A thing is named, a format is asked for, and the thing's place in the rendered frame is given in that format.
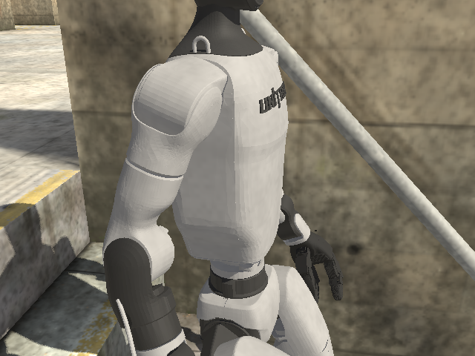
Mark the robot left hand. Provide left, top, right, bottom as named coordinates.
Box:
left=289, top=230, right=344, bottom=303

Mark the robot right thigh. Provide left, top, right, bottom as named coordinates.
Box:
left=200, top=323, right=290, bottom=356

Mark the robot thigh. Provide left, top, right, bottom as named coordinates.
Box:
left=271, top=265, right=334, bottom=356
left=200, top=323, right=290, bottom=356

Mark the left robot upper arm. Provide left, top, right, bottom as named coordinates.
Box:
left=261, top=45, right=278, bottom=64

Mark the right robot upper arm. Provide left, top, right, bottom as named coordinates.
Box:
left=102, top=56, right=227, bottom=281

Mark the right robot forearm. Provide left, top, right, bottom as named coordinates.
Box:
left=103, top=238, right=195, bottom=356

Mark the left robot forearm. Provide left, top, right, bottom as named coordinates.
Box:
left=277, top=189, right=310, bottom=245

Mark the robot left thigh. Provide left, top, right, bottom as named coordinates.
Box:
left=271, top=265, right=334, bottom=356

